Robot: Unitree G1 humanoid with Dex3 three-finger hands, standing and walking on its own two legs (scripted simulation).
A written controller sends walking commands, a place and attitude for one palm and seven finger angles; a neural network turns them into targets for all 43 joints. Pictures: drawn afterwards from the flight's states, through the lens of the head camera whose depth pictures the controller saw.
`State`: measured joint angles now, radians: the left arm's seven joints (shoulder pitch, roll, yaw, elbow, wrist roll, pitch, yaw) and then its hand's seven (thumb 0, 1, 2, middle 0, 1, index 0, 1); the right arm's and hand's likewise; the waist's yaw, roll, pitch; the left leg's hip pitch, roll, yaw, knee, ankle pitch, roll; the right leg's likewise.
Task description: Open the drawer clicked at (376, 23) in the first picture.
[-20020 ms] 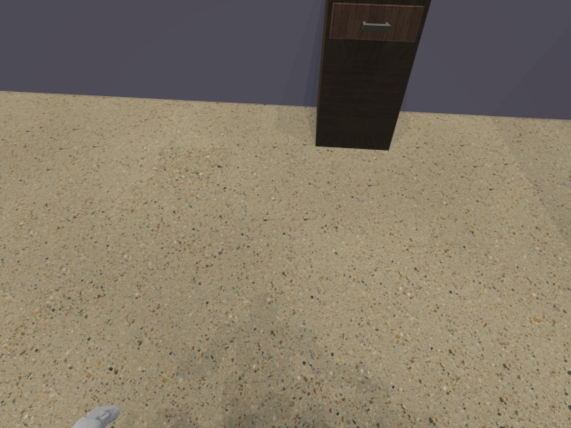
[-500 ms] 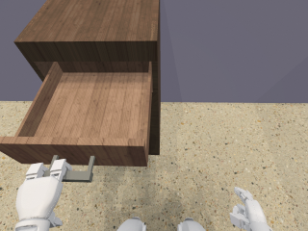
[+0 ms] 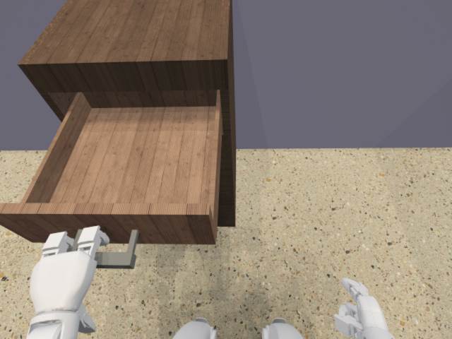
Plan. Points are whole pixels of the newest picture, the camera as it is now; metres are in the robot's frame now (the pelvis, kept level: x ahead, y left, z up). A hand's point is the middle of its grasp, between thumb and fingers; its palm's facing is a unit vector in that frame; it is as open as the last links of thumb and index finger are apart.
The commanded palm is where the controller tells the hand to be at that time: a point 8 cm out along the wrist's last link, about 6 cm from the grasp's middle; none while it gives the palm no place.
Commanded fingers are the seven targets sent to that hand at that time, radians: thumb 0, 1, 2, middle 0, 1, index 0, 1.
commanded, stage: lift the hand off the handle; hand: left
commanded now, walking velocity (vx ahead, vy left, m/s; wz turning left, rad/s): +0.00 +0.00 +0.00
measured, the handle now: (103, 247) +0.26 +0.25 +0.00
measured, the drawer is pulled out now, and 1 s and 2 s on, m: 0.30 0.30 0.30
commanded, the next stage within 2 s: none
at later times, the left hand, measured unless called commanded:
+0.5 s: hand (66, 273) +0.21 +0.28 +0.02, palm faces -0.01 -0.04 -1.00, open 13.8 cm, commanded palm +0.19 +0.28 +0.07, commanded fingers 0.00 -0.50 0.30 -0.30 -1.20 -0.30 -1.20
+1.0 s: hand (49, 270) +0.21 +0.28 +0.06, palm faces +0.02 -0.04 -1.00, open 13.8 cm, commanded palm +0.18 +0.28 +0.11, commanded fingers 0.00 -0.50 0.30 -0.30 -1.20 -0.30 -1.20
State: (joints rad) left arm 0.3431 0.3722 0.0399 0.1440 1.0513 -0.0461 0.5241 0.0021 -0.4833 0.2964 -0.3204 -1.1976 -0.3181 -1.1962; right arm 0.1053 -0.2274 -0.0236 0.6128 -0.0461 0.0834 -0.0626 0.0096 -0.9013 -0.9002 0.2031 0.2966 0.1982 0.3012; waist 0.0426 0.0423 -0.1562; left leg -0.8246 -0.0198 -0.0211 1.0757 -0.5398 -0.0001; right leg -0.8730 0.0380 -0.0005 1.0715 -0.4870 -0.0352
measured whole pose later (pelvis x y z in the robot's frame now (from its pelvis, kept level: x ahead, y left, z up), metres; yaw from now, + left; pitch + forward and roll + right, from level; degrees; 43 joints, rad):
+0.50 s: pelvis +0.01 +0.01 +0.02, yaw +0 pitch +14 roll +0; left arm 0.41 0.40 0.05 0.03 1.03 -0.06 0.47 0.00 -0.48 0.30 -0.32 -1.20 -0.32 -1.20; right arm 0.11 -0.24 -0.03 0.58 -0.04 0.09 -0.05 0.01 -0.90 -0.90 0.20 0.30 0.20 0.30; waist 0.05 0.04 -0.13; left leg -0.68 -0.02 -0.02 0.95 -0.51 0.01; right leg -0.72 0.03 0.00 0.94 -0.45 -0.02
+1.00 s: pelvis +0.02 +0.01 +0.04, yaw +0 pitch +10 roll +0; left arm 0.49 0.42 0.05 -0.11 1.00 -0.03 0.41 0.00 -0.48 0.30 -0.32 -1.20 -0.32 -1.20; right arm 0.12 -0.23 -0.02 0.57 -0.04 0.10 -0.02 0.01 -0.90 -0.90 0.20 0.30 0.20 0.30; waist 0.08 0.05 -0.11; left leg -0.56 -0.03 -0.02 0.85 -0.48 0.02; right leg -0.60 0.03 0.01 0.84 -0.42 -0.01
